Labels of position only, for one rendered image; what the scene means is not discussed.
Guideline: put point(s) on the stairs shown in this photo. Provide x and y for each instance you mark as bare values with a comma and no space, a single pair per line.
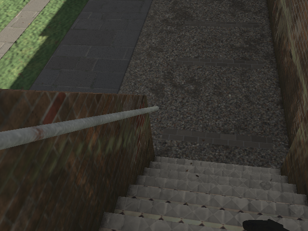
188,195

